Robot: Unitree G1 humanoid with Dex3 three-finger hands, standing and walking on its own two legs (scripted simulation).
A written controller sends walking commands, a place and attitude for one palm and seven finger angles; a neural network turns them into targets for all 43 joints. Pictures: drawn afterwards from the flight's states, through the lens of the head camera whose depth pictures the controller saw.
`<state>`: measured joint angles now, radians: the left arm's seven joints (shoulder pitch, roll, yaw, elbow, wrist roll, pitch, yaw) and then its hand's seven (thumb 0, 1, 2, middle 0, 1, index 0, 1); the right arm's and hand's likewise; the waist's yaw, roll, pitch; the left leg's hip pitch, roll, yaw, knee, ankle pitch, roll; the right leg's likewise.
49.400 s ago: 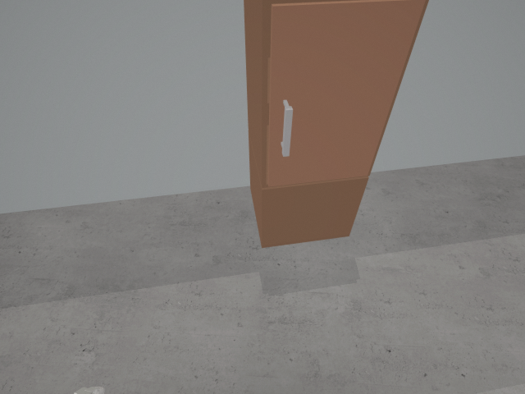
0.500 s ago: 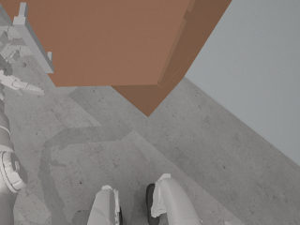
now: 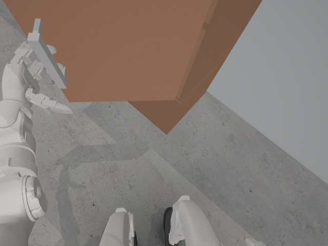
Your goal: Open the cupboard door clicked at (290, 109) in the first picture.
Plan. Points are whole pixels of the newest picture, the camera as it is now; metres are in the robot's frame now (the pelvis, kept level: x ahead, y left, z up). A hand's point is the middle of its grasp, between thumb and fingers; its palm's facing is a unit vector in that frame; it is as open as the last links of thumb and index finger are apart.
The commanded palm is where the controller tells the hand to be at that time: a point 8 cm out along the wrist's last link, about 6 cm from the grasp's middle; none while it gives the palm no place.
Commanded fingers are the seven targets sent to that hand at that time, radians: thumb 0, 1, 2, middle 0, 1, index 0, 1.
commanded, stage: slide the fingers in behind the handle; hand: left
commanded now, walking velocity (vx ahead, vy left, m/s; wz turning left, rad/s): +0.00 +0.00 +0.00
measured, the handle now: (51, 58) +0.54 +0.24 +0.03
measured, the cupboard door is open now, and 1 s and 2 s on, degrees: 46 47 67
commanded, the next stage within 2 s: close the thumb around the handle in 0.54 s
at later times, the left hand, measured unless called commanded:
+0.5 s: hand (57, 83) +0.48 +0.22 +0.03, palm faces +0.00 -1.00 -0.03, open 13.9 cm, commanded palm +0.46 +0.25 +0.03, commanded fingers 0.00 -0.50 0.30 -0.30 -1.20 -0.30 -1.20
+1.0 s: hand (58, 83) +0.48 +0.22 +0.03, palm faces +0.00 -1.00 -0.03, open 10.3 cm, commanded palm +0.46 +0.25 +0.03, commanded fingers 0.00 0.56 0.76 -0.38 -1.31 -0.38 -1.31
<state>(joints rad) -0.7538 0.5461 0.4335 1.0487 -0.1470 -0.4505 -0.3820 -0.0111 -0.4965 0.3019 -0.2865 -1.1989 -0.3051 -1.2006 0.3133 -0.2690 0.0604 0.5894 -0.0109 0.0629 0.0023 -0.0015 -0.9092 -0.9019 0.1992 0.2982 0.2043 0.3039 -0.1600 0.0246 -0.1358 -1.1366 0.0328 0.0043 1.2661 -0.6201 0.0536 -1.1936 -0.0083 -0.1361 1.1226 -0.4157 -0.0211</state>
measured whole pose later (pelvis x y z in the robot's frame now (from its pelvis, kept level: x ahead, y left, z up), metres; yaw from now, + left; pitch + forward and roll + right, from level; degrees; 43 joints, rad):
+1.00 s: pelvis -0.01 +0.00 +0.00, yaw +0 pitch +27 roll -4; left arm -0.78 0.52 0.41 1.09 -0.13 -0.49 -0.34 -0.01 0.05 0.54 -0.32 -1.25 -0.33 -1.26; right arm 0.32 -0.27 0.06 0.60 -0.02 0.05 0.00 0.00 -0.91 -0.90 0.20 0.30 0.20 0.30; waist -0.16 0.02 -0.13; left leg -1.13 0.03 0.01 1.27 -0.61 0.05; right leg -1.20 -0.01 -0.13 1.14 -0.41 -0.03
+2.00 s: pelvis +0.01 +0.00 +0.02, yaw +0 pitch +23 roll -2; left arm -0.18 0.11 0.19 0.48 -0.14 -0.51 0.08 0.01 0.71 0.79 -0.34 -1.32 -0.37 -1.29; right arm 0.24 -0.23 0.01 0.54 -0.03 0.03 0.04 0.00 -0.91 -0.90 0.20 0.30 0.20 0.30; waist -0.06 0.02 -0.17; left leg -0.98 0.01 0.05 1.18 -0.61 0.05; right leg -1.08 -0.01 -0.08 1.10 -0.43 -0.02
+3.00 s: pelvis -0.01 -0.06 +0.01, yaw +5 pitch +20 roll +1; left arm 0.14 -0.09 -0.18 0.23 0.10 -0.45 0.53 0.01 0.07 0.54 -0.34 -1.26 -0.36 -1.26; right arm 0.17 -0.18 0.00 0.59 -0.09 -0.11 0.01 0.01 -0.91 -0.90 0.20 0.30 0.20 0.30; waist 0.00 0.02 -0.19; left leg -0.96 0.00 -0.02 1.21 -0.59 -0.02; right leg -1.05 -0.04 -0.15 1.18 -0.47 -0.10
